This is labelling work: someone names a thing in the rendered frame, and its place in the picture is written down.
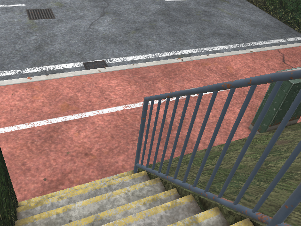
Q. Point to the stairs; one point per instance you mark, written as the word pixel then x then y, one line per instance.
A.
pixel 126 199

